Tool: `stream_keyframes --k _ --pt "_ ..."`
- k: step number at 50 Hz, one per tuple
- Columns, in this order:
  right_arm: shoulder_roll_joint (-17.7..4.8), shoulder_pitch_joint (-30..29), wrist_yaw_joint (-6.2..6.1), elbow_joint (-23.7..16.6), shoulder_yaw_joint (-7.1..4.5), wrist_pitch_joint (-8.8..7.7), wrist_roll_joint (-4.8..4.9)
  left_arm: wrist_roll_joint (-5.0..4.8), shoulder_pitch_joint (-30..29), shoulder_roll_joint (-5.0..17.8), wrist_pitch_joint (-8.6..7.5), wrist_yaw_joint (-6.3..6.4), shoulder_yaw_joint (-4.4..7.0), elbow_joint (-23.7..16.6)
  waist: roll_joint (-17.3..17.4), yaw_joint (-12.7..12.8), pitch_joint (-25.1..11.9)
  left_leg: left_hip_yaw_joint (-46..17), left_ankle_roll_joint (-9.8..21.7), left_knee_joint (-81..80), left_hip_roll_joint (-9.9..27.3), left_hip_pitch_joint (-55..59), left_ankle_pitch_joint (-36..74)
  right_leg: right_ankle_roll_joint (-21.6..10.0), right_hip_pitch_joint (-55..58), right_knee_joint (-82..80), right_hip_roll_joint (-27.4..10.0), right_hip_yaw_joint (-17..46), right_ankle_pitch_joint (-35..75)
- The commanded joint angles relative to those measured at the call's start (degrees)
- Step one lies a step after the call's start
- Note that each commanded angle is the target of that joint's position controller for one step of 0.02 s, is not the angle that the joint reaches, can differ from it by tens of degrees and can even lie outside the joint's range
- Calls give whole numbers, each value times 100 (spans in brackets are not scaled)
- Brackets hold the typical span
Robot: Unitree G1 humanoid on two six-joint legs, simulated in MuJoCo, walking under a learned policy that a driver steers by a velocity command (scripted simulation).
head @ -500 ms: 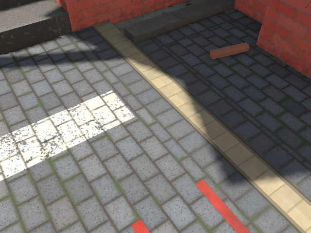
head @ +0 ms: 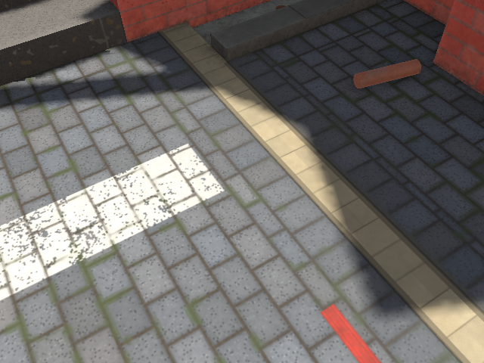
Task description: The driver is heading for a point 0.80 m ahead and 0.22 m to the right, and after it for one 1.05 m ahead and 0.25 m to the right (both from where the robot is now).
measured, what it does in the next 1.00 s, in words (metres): walks ahead, turning right: left foot, then right foot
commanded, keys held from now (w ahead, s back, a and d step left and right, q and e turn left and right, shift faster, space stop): w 0.04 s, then w+e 0.96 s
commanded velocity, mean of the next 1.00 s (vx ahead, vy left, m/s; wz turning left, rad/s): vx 0.49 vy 0.00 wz -0.43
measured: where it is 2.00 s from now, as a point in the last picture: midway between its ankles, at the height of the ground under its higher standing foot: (360, 232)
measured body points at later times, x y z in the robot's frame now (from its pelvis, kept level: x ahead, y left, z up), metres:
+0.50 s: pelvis +0.29 +0.04 -0.01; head +0.31 +0.04 +0.44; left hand +0.44 +0.26 -0.15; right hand +0.20 -0.19 -0.15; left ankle +0.21 +0.10 -0.75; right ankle +0.40 -0.11 -0.69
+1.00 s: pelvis +0.55 -0.04 -0.01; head +0.57 -0.07 +0.44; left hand +0.67 +0.21 -0.14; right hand +0.60 -0.34 -0.12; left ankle +0.76 +0.06 -0.69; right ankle +0.47 -0.05 -0.75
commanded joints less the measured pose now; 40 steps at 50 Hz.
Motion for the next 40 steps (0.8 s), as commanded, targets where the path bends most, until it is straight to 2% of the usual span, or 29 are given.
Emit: stream_keyframes --k 1,3,4,5,6,7,8,9,10,11,12,13,14,15,17,19,23,27,30,31,32,33,34,35,36,37,38,39,40 --pt "-133 -933 -2 -597 46 -60 37 10 350 771 -56 21 113 -54 -769 48 738 309 99 -677 -190 -99 255 -661 -448 -205 -1387 634 2796" --pt "-252 -941 -33 -688 17 -81 33 12 306 828 -48 27 130 -28 -731 -16 730 287 276 -882 -234 204 178 -637 -299 -1 -1530 674 3414" --pt "-335 -744 -62 -672 -18 -105 30 15 186 889 -40 29 142 -42 -708 -167 638 259 372 -984 -310 496 38 -593 -218 302 -1558 660 4115" --pt "-443 -297 -102 -556 -73 -142 21 12 54 976 -30 35 165 -69 -709 -375 399 250 463 -1064 -437 1009 -130 -525 -146 815 -1545 640 4914" --pt "-569 491 -149 -316 -150 -199 19 -6 -66 1050 -12 30 184 -94 -695 -693 7 186 555 -1293 -496 1924 -48 -467 -282 1664 -1486 664 5197" --pt "-761 1422 -211 -21 -250 -264 -42 -36 -186 1022 -5 7 176 -132 -541 -1080 -438 -6 628 -1546 -272 3200 125 -413 -935 2819 -1241 611 4466" --pt "-1192 2253 -257 120 -363 -301 -195 -54 -114 661 -7 -36 98 -268 114 -1199 -1124 -1249 707 -1564 995 4439 -642 -407 -1995 4477 -801 396 2092" --pt "-1443 2246 -198 75 -403 -246 -191 -270 621 174 44 -12 58 -288 1134 -724 -1654 -3619 1337 -2170 2384 5205 -650 -268 -3492 6426 18 245 -1303" --pt "-1121 1713 -150 -39 -357 -195 21 -124 205 735 107 27 182 -286 205 -701 -1089 -3332 1303 -2543 2150 4383 -1344 -303 -3788 6549 -348 667 -780" --pt "-681 1138 -137 -147 -227 -242 31 -107 -290 719 103 -4 210 -414 88 -555 -340 -2533 1138 -2821 1857 3557 -1348 -267 -3814 6288 -568 705 -271" --pt "-438 982 -141 -122 -161 -308 -4 -88 -484 595 112 -31 214 -464 55 -442 74 -1931 936 -3013 1602 2977 -815 -241 -3696 6029 -723 675 -47" --pt "-293 1055 -187 -52 -105 -366 -9 1 -602 600 175 -73 254 -495 131 -351 166 -1460 770 -3074 1391 2711 -379 -215 -3561 5834 -827 676 76" --pt "-202 1154 -236 23 -67 -401 10 62 -525 498 260 -128 257 -491 208 -233 185 -1073 661 -3118 1256 2549 -49 -162 -3438 5752 -858 626 149" --pt "-195 1325 -256 79 -54 -445 39 71 -533 399 327 -164 262 -529 244 -185 161 -847 616 -3122 1215 2511 329 -136 -3428 5696 -853 576 204" --pt "-286 1541 -274 136 -63 -503 93 74 -764 338 422 -215 277 -666 239 -111 173 -414 554 -3110 1158 2598 1057 -102 -3756 5641 -874 456 426" --pt "-322 1705 -292 158 -61 -513 82 63 -1227 355 467 -264 276 -877 243 -134 259 -49 463 -3159 1089 2647 1384 -80 -4153 5455 -922 341 848" --pt "-302 1983 -324 229 -17 -506 61 13 -2207 338 432 -357 194 -1291 199 -278 480 618 295 -3146 825 2688 2160 -70 -4219 4149 -771 -43 1672" --pt "-489 2389 -418 363 -26 -451 64 32 -2900 347 408 -374 115 -1610 162 -440 520 929 257 -2966 983 3334 3149 -217 -3936 2929 -509 -552 1695" --pt "-701 2442 -517 385 -79 -365 41 62 -2583 556 420 -338 189 -1580 386 -220 197 1172 200 -2047 1132 3911 5273 -542 -3359 2765 -84 -807 984" --pt "-791 2366 -544 351 -114 -319 18 68 -2236 650 430 -323 232 -1494 502 -47 25 1212 211 -1506 1198 3971 5755 -688 -3021 2768 54 -823 648" --pt "-869 2276 -533 284 -147 -267 -5 73 -1777 785 426 -308 298 -1369 546 148 -225 1193 269 -733 1258 3927 5775 -847 -2547 2639 165 -762 370" --pt "-919 2188 -481 202 -172 -233 -17 95 -1213 965 396 -277 395 -1204 480 394 -512 1157 323 326 1270 3623 5108 -1017 -1815 2265 258 -589 218" --pt "-940 1962 -405 52 -194 -229 27 152 -579 1288 369 -210 545 -1063 -25 812 -803 1261 223 2076 1013 2677 3466 -1316 -750 1578 -194 200 25" --pt "-285 2075 -303 -348 -120 -275 32 94 -908 1845 430 -170 695 -1199 -1505 235 -1115 986 -122 4311 -257 116 -2359 -2071 947 1414 -1904 3089 819" --pt "-623 1579 -232 -657 -137 -356 72 -1 -718 1954 499 -169 694 -1247 -754 409 -1347 -322 -116 4898 -505 -954 -2366 -2593 1095 640 -2253 4401 349" --pt "-639 1193 -199 -774 -115 -449 86 -28 -1053 1672 496 -100 621 -1254 -278 242 -564 -588 -64 4490 -54 -1369 -1823 -2318 511 380 -2245 3740 129" --pt "-697 1243 -200 -753 -132 -495 117 -55 -1303 1331 461 -87 536 -1247 151 -61 -45 -546 -66 3786 163 -1061 -1479 -1975 -328 228 -2022 3211 622" --pt "-674 1246 -223 -742 -142 -439 62 -56 -1495 1171 394 -62 476 -1253 350 -322 134 -565 -132 3283 311 -682 -1380 -1699 -826 216 -1677 2693 1321" --pt "-597 1394 -219 -701 -122 -319 -61 -77 -1588 1130 319 -33 445 -1298 321 -460 121 -554 -227 3007 353 -265 -1342 -1605 -1195 211 -1443 2298 1868"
